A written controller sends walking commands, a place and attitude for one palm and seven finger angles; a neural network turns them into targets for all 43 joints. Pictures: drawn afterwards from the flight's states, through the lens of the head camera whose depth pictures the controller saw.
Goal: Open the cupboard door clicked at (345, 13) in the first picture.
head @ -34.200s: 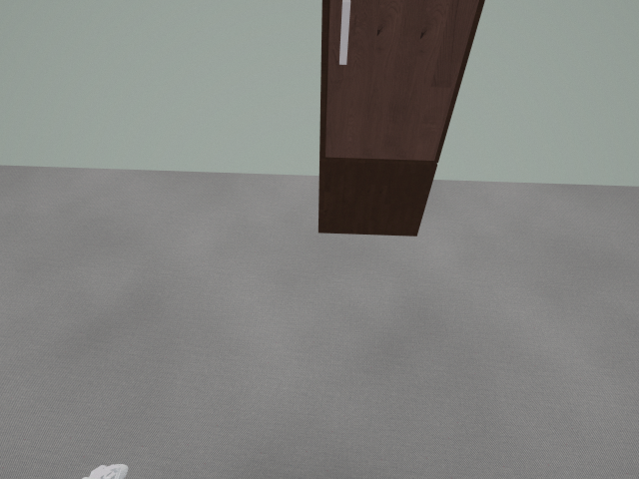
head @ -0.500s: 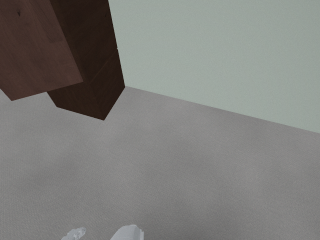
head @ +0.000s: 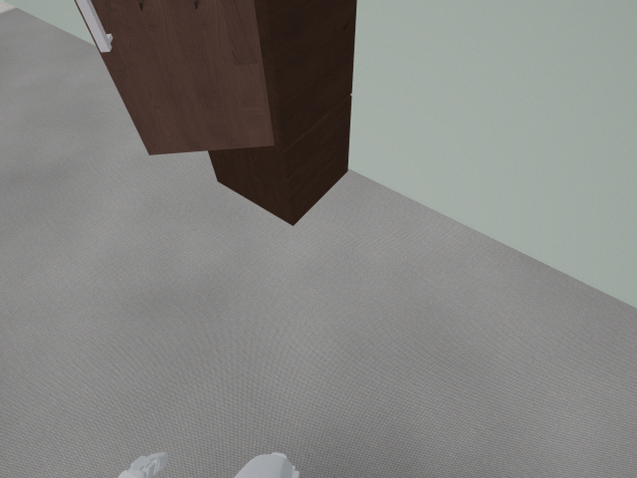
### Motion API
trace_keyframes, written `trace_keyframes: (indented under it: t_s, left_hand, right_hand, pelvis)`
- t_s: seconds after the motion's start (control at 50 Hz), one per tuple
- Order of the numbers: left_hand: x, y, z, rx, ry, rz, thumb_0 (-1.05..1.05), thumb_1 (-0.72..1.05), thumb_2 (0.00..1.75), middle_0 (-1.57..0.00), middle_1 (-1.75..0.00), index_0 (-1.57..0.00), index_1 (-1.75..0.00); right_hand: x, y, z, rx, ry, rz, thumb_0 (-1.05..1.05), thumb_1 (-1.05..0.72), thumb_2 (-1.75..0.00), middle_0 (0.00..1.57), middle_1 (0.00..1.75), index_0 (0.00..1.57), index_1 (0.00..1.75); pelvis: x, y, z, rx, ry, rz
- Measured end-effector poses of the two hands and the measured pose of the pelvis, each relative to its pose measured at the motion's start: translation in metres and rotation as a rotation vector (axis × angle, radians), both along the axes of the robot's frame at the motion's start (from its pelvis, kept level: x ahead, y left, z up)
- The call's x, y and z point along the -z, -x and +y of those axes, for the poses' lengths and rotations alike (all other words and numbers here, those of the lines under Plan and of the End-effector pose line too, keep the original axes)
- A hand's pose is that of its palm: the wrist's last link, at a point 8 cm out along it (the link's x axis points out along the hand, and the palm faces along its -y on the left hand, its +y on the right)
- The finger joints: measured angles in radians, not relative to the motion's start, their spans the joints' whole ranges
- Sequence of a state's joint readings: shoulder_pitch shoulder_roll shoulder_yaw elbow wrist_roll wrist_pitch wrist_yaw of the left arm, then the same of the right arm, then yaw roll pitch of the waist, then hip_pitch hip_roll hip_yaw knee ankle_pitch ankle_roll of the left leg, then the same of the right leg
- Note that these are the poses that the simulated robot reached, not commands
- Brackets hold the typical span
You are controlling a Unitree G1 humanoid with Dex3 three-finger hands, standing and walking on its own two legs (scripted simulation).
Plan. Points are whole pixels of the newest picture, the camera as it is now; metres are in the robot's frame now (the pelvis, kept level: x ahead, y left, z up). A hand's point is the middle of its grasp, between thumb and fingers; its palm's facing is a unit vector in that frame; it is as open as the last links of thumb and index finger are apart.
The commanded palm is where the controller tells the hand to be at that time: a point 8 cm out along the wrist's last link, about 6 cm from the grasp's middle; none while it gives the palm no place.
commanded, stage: turn to face it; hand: left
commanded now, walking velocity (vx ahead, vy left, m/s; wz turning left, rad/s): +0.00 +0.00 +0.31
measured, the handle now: (92, 9) +0.99 +0.55 +0.10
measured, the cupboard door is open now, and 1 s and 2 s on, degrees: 42 42 42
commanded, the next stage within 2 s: take the last steps up to it in 0.22 s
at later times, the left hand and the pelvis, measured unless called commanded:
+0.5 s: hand out of the picture +0.04 +0.22 -0.16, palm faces +0.22 -0.95 -0.23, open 7.4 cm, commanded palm none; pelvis +0.02 +0.01 +0.00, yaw +10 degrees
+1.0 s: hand out of the picture +0.08 +0.32 -0.17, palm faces +0.30 -0.93 -0.19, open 7.4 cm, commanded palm none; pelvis +0.12 +0.13 +0.01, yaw +14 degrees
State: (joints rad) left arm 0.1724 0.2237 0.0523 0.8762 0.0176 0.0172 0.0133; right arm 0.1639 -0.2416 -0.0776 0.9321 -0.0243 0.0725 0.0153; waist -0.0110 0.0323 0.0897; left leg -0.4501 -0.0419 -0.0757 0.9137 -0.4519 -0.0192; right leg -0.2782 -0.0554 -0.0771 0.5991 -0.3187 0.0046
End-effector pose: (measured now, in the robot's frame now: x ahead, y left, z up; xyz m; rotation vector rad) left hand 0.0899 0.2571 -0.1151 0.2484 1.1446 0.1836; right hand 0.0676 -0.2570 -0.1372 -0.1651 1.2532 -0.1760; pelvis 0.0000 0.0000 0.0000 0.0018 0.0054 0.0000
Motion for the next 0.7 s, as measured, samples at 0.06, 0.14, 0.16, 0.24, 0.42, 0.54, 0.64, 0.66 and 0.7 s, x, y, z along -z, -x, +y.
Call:
trace_keyframes:
  t_s: [0.06,0.14,0.16,0.24,0.42,0.54,0.64,0.66,0.7]
  left_hand:
    - [0.000,0.017,-0.005,-0.037,0.017,0.033,0.00,0.91,0.90,-0.20,-0.29,-0.20,-0.30]
    - [0.008,0.041,-0.009,-0.083,0.062,0.079,0.00,0.91,0.90,-0.20,-0.30,-0.20,-0.30]
    - [0.012,0.048,-0.008,-0.096,0.074,0.092,0.00,0.91,0.90,-0.20,-0.30,-0.20,-0.30]
    - [0.033,0.072,0.003,-0.157,0.115,0.149,0.00,0.91,0.90,-0.20,-0.30,-0.20,-0.30]
    - [0.018,0.076,0.015,-0.226,0.098,0.157,0.01,0.91,0.90,-0.20,-0.29,-0.20,-0.30]
    - [0.014,0.071,0.011,-0.260,0.068,0.064,0.00,0.91,0.90,-0.20,-0.29,-0.20,-0.30]
    - [0.008,0.093,0.008,-0.316,0.094,0.121,0.00,0.91,0.90,-0.20,-0.29,-0.20,-0.30]
    - [0.008,0.097,0.008,-0.324,0.104,0.141,0.00,0.91,0.90,-0.20,-0.29,-0.20,-0.30]
    - [0.009,0.104,0.011,-0.345,0.126,0.180,0.00,0.91,0.90,-0.20,-0.29,-0.20,-0.30]
  right_hand:
    - [-0.006,-0.014,0.000,-0.025,0.000,-0.003,0.01,-0.91,-0.90,0.20,0.30,0.20,0.30]
    - [-0.017,-0.038,0.012,-0.077,0.008,-0.023,0.01,-0.91,-0.90,0.20,0.30,0.20,0.30]
    - [-0.018,-0.044,0.016,-0.093,0.013,-0.032,0.01,-0.91,-0.90,0.20,0.30,0.20,0.30]
    - [-0.016,-0.067,0.035,-0.158,0.039,-0.080,0.01,-0.91,-0.90,0.20,0.30,0.20,0.30]
    - [-0.019,-0.065,0.058,-0.227,0.017,-0.049,0.01,-0.91,-0.90,0.20,0.30,0.20,0.30]
    - [0.002,-0.059,0.049,-0.239,-0.021,0.022,0.01,-0.91,-0.90,0.20,0.30,0.20,0.30]
    - [-0.011,-0.079,0.056,-0.253,-0.017,0.049,0.01,-0.91,-0.90,0.20,0.30,0.20,0.30]
    - [-0.014,-0.086,0.059,-0.258,-0.016,0.045,0.01,-0.91,-0.90,0.20,0.30,0.20,0.30]
    - [-0.020,-0.102,0.070,-0.276,-0.011,0.032,0.01,-0.91,-0.90,0.20,0.30,0.20,0.30]
  pelvis:
    - [-0.005,-0.004,0.000,-0.030,-0.007,-0.005]
    - [-0.009,-0.009,0.004,-0.061,-0.024,-0.002]
    - [-0.008,-0.010,0.006,-0.068,-0.024,-0.001]
    - [0.003,-0.012,0.020,-0.097,-0.003,0.002]
    - [-0.009,-0.014,0.020,-0.150,0.017,0.001]
    - [0.000,-0.024,0.015,-0.197,0.002,-0.011]
    - [-0.011,-0.041,0.030,-0.234,-0.001,-0.007]
    - [-0.013,-0.045,0.034,-0.240,-0.006,-0.003]
    - [-0.015,-0.054,0.044,-0.252,-0.016,0.005]
